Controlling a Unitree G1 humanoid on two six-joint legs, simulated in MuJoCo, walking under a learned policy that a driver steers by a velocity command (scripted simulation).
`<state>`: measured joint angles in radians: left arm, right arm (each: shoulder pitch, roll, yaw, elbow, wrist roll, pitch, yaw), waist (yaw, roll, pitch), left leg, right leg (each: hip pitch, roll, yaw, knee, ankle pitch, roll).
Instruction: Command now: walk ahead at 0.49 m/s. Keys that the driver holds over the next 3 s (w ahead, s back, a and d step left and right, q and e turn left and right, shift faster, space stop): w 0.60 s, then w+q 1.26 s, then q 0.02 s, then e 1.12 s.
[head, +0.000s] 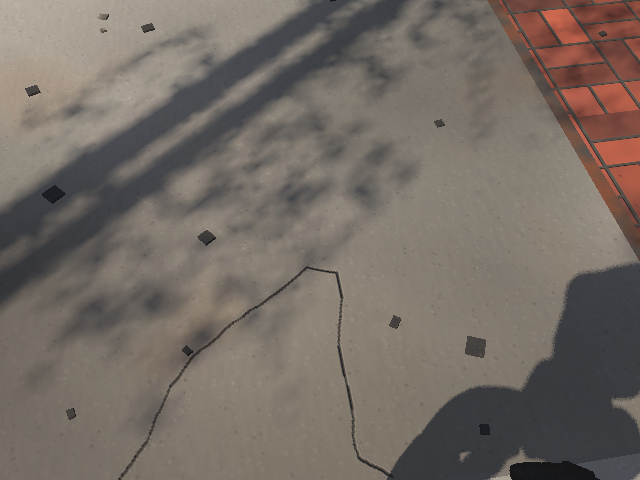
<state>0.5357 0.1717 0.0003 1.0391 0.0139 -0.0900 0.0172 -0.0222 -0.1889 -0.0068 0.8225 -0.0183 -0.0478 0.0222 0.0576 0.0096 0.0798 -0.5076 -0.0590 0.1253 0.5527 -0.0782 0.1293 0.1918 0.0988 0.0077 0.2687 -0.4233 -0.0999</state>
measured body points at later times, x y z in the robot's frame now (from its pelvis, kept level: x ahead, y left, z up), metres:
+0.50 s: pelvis +0.26 -0.01 +0.02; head +0.30 -0.01 +0.47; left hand +0.47 +0.20 -0.10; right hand +0.16 -0.23 -0.12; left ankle +0.14 +0.05 -0.72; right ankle +0.43 -0.13 -0.69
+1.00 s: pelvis +0.53 -0.04 +0.02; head +0.56 -0.04 +0.47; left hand +0.43 +0.18 -0.13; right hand +0.71 -0.25 -0.11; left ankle +0.67 +0.10 -0.67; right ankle +0.45 -0.11 -0.72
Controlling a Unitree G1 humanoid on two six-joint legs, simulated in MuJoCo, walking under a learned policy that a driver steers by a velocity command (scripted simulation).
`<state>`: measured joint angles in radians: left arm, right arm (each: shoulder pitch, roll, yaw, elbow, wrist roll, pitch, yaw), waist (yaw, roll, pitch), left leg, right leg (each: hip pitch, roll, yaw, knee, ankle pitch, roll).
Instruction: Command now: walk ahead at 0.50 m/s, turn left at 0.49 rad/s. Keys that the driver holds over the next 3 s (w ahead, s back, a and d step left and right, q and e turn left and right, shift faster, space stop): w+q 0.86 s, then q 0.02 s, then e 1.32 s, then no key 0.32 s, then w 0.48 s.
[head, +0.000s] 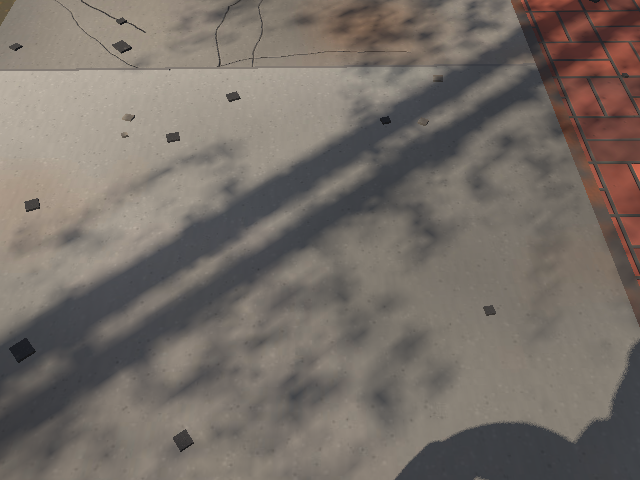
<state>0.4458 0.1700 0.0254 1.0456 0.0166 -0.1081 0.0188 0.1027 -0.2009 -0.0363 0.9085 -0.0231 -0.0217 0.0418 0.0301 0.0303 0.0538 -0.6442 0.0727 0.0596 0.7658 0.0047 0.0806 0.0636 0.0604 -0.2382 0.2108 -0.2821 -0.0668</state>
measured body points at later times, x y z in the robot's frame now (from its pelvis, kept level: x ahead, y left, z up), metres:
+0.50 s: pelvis +0.26 +0.05 +0.00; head +0.29 +0.08 +0.45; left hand +0.37 +0.33 -0.11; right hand +0.32 -0.22 -0.12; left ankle +0.18 +0.07 -0.74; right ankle +0.46 -0.09 -0.67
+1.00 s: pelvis +0.52 +0.10 +0.01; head +0.55 +0.11 +0.46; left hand +0.39 +0.34 -0.12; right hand +0.79 -0.03 -0.11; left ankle +0.52 +0.26 -0.68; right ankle +0.56 +0.01 -0.74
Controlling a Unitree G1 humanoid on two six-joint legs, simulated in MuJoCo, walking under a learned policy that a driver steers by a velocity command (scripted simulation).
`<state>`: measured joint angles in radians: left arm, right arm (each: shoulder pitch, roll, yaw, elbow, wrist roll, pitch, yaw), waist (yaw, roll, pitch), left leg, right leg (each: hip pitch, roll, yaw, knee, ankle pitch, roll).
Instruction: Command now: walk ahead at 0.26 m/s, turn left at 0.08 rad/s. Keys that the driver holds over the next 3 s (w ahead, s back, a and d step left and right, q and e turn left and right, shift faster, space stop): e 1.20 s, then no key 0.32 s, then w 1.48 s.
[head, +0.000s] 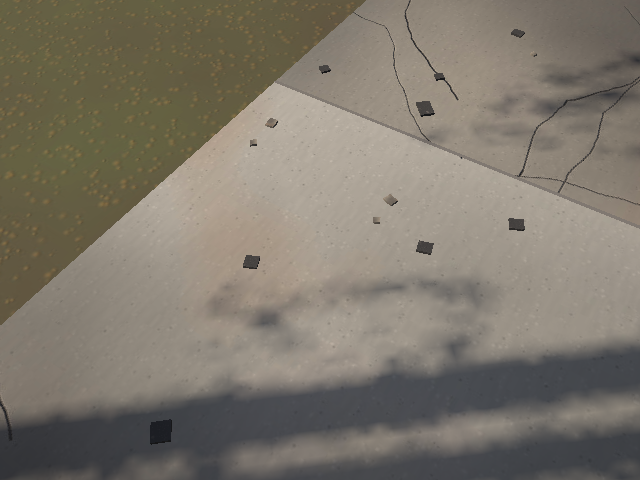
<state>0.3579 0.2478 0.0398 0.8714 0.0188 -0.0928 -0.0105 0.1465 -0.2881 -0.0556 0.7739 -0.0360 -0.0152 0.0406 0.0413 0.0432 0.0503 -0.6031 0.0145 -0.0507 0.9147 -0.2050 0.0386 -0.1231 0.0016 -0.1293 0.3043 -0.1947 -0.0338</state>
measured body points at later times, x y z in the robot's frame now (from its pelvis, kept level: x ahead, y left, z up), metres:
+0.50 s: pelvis +0.07 +0.02 -0.01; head +0.09 +0.01 +0.44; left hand +0.22 +0.26 -0.14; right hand +0.13 -0.26 -0.13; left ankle +0.16 +0.11 -0.75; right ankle +0.05 -0.08 -0.72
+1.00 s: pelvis +0.05 +0.02 -0.01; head +0.08 +0.00 +0.44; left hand +0.29 +0.21 -0.12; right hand +0.04 -0.29 -0.12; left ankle +0.12 +0.12 -0.72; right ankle +0.04 -0.07 -0.75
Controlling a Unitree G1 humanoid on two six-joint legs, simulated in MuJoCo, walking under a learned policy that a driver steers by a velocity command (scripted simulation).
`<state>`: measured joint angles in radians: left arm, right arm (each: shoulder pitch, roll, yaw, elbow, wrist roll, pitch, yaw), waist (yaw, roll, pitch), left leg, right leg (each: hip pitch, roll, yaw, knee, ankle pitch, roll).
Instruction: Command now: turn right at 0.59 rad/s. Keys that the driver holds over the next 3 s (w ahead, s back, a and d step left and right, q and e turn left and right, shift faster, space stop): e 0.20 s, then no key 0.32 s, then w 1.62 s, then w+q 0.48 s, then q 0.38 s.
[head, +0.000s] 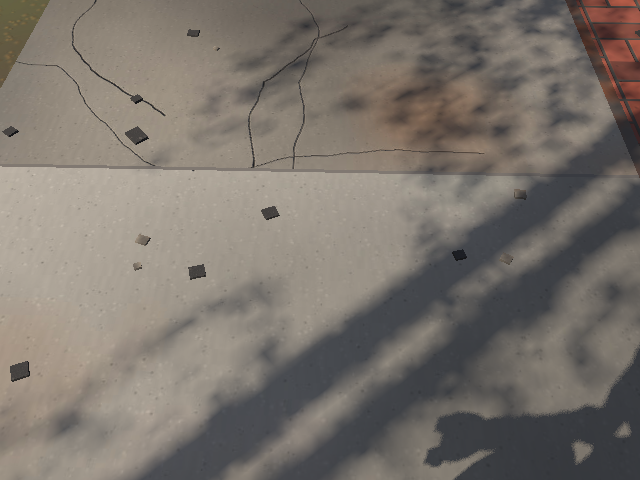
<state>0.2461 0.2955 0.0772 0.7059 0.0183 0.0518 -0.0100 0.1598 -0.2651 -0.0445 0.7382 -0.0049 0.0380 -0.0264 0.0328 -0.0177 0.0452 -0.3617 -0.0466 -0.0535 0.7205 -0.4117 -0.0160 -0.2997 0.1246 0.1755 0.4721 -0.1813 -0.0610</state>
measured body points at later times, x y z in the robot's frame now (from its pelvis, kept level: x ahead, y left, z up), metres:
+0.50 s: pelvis -0.02 +0.00 -0.01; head +0.00 -0.01 +0.44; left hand +0.16 +0.23 -0.11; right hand +0.01 -0.28 -0.13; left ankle +0.00 +0.11 -0.74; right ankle -0.06 -0.09 -0.74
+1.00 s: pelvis +0.07 +0.02 +0.00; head +0.08 +0.04 +0.45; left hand +0.16 +0.28 -0.14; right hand +0.10 -0.26 -0.11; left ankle +0.09 +0.10 -0.74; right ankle -0.04 -0.08 -0.69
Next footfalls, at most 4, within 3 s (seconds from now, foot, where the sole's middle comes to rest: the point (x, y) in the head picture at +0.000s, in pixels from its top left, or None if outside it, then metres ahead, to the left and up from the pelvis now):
0.06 left None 0.04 0.11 -0.78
0.46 right None -0.02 -0.10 -0.78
0.92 left None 0.13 0.09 -0.78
1.42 right None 0.43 -0.15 -0.78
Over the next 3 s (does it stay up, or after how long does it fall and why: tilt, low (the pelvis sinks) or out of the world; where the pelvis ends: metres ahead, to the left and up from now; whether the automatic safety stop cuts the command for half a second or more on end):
stays up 1.06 -0.17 -0.02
